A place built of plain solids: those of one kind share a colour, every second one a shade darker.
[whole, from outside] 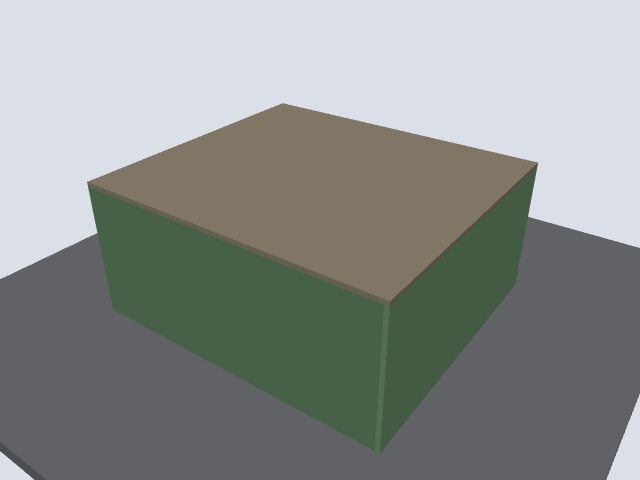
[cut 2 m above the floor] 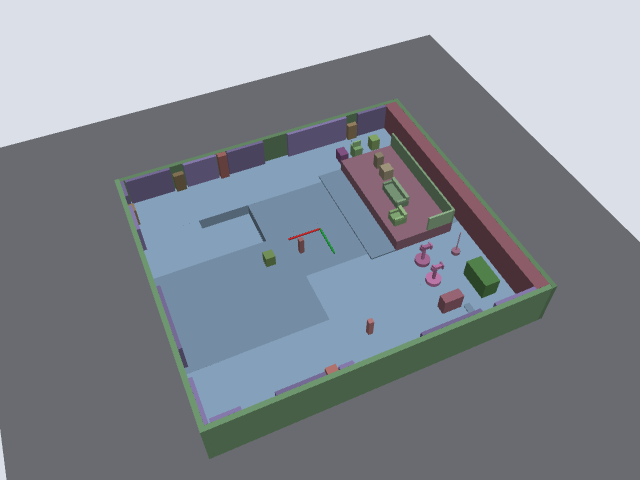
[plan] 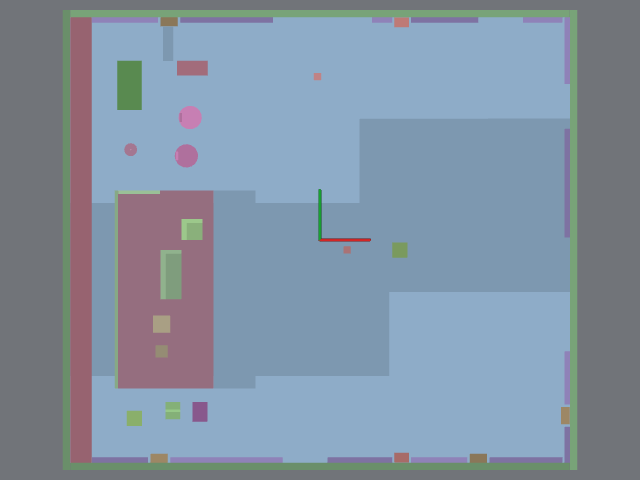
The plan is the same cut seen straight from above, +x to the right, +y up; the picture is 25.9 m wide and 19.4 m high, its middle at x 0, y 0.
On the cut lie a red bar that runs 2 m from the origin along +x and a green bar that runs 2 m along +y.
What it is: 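A television studio; one plain floor, a cyclorama, elevating floor sections, a set, what works the floor and what has gathered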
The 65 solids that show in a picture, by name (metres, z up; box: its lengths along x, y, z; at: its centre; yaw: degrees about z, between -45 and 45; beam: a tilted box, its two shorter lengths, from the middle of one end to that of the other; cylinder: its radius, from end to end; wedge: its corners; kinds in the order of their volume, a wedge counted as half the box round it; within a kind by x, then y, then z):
{
 "floor_1": {"box": [0.42, 1.39, 0.04], "at": [-6.54, -7.92, 1.3]},
 "floor_2": {"box": [0.42, 1.39, 0.05], "at": [-6.14, 7.92, 1.31]},
 "floor_3": {"box": [11.71, 3.42, 1.33], "at": [-4.25, 3.2, 0.62]},
 "floor_4": {"box": [12.91, 3.42, 1.33], "at": [-3.65, -3.8, 0.62]},
 "floor_5": {"box": [1.7, 8.0, 0.11], "at": [-3.45, -2.0, 1.34]},
 "floor_6": {"box": [20.22, 3.51, 1.33], "at": [0.0, -7.25, 0.62]},
 "floor_7": {"box": [20.22, 3.6, 1.33], "at": [0.0, -0.3, 0.62]},
 "floor_8": {"box": [20.22, 4.11, 1.33], "at": [0.0, 6.96, 0.62]},
 "floor_9": {"box": [5.22, 3.42, 1.33], "at": [4.2, 3.2, 0.62]},
 "floor_10": {"box": [3.42, 3.42, 0.52], "at": [4.5, -3.8, 0.21]},
 "floor_11": {"box": [3.91, 3.42, 1.33], "at": [8.15, -3.8, 0.62]},
 "floor_12": {"box": [3.31, 3.42, 1.33], "at": [8.46, 3.2, 0.62]},
 "wall_1": {"box": [0.3, 18.6, 9.13], "at": [-10.25, 0.0, 4.52]},
 "wall_2": {"box": [20.2, 0.3, 9.13], "at": [0.0, -9.15, 4.52]},
 "wall_3": {"box": [20.2, 0.3, 9.13], "at": [0.0, 9.15, 4.52]},
 "wall_4": {"box": [0.3, 18.6, 9.13], "at": [10.25, 0.0, 4.52]},
 "roof_1": {"box": [20.8, 18.6, 0.3], "at": [0.0, 0.0, 9.23]},
 "cove_1": {"box": [0.88, 18.0, 5.85], "at": [-9.66, 0.0, 4.21]},
 "drape_1": {"box": [2.27, 0.22, 6.0], "at": [-8.09, -8.89, 4.29]},
 "drape_2": {"box": [2.67, 0.22, 6.0], "at": [-7.88, 8.89, 4.29]},
 "drape_3": {"box": [4.55, 0.22, 6.0], "at": [-3.77, -8.89, 4.29]},
 "drape_4": {"box": [3.75, 0.22, 6.0], "at": [-3.77, 8.89, 4.29]},
 "drape_5": {"box": [2.62, 0.22, 6.0], "at": [1.61, -8.89, 4.29]},
 "drape_6": {"box": [0.82, 0.22, 6.0], "at": [2.51, 8.89, 4.29]},
 "drape_7": {"box": [2.27, 0.22, 6.0], "at": [4.82, -8.89, 4.29]},
 "drape_8": {"box": [2.72, 0.22, 6.0], "at": [5.04, 8.89, 4.29]},
 "drape_9": {"box": [2.95, 0.22, 6.0], "at": [8.32, -8.89, 4.29]},
 "drape_10": {"box": [1.6, 0.22, 6.0], "at": [9.0, 8.89, 4.29]},
 "drape_11": {"box": [0.22, 1.45, 6.0], "at": [9.99, -8.28, 4.29]},
 "drape_12": {"box": [0.22, 2.15, 6.0], "at": [9.99, -5.58, 4.29]},
 "drape_13": {"box": [0.22, 4.4, 6.0], "at": [9.99, 2.3, 4.29]},
 "drape_14": {"box": [0.22, 2.7, 6.0], "at": [9.99, 7.65, 4.29]},
 "deck_1": {"box": [4.0, 8.0, 0.9], "at": [-6.3, -2.0, 1.74]},
 "flat_1": {"box": [0.14, 8.0, 2.8], "at": [-8.23, -2.0, 3.58]},
 "flat_2": {"box": [1.7, 0.14, 2.8], "at": [-7.31, 1.93, 3.58]},
 "pier_1": {"box": [0.6, 0.4, 7.8], "at": [3.3, -8.8, 5.18]},
 "pier_2": {"box": [0.6, 0.4, 7.8], "at": [3.3, 8.8, 5.18]},
 "stack_1": {"box": [1.0, 2.0, 1.22], "at": [-7.7, 6.25, 1.9]},
 "wallbox_1": {"box": [0.7, 0.36, 1.25], "at": [-6.5, -8.82, 1.91]},
 "wallbox_2": {"box": [0.7, 0.36, 1.25], "at": [-6.1, 8.82, 1.91]},
 "wallbox_3": {"box": [0.7, 0.36, 1.4], "at": [6.4, -8.82, 1.99]},
 "wallbox_4": {"box": [0.36, 0.7, 1.35], "at": [9.92, -7.1, 1.96]},
 "sofa_1": {"box": [0.22, 2.0, 0.36], "at": [-6.34, -1.4, 2.81]},
 "sofa_2": {"box": [0.85, 0.16, 0.18], "at": [-6.03, -2.32, 2.71]},
 "sofa_3": {"box": [0.85, 2.0, 0.44], "at": [-6.03, -1.4, 2.4]},
 "sofa_4": {"box": [0.85, 0.16, 0.18], "at": [-6.03, -0.48, 2.71]},
 "rack_1": {"box": [1.25, 0.6, 1.09], "at": [-5.16, 6.95, 1.83]},
 "plinth_1": {"box": [0.5, 0.5, 1.0], "at": [-6.4, -4.5, 2.69]},
 "plinth_2": {"box": [0.7, 0.7, 0.8], "at": [-6.4, -3.4, 2.58]},
 "case_1": {"box": [0.62, 0.62, 0.89], "at": [-7.5, -7.21, 1.73]},
 "case_2": {"box": [0.62, 0.62, 0.77], "at": [3.23, -0.41, 1.67]},
 "pedestal_1": {"box": [0.71, 0.2, 0.24], "at": [-5.46, 3.4, 2.62]},
 "pedestal_2": {"cylinder": 0.47, "from": [-5.4, 3.4, 1.29], "to": [-5.4, 3.4, 1.56]},
 "pedestal_3": {"box": [0.71, 0.2, 0.24], "at": [-5.3, 4.95, 2.58]},
 "pedestal_4": {"cylinder": 0.47, "from": [-5.25, 4.95, 1.29], "to": [-5.25, 4.95, 1.56]},
 "armchair_1": {"box": [0.22, 0.85, 0.36], "at": [-5.49, 0.42, 2.81]},
 "armchair_2": {"box": [0.85, 0.16, 0.18], "at": [-5.17, 0.08, 2.71]},
 "armchair_3": {"box": [0.85, 0.85, 0.44], "at": [-5.17, 0.42, 2.4]},
 "armchair_4": {"box": [0.85, 0.16, 0.18], "at": [-5.17, 0.77, 2.71]},
 "monitor_1": {"box": [0.6, 0.7, 0.9], "at": [-5.95, -6.9, 1.74]},
 "monitor_2": {"box": [0.6, 0.1, 0.46], "at": [-5.95, -6.9, 2.42]},
 "weights_1": {"box": [0.6, 0.8, 0.79], "at": [-4.85, -6.95, 1.68]},
 "post_1": {"box": [0.3, 0.3, 1.19], "at": [-0.1, 6.6, 1.88]},
 "post_2": {"box": [0.3, 0.3, 1.19], "at": [1.1, -0.4, 1.88]},
 "stand_1": {"cylinder": 0.26, "from": [-7.65, 3.65, 1.29], "to": [-7.65, 3.65, 1.54]}
}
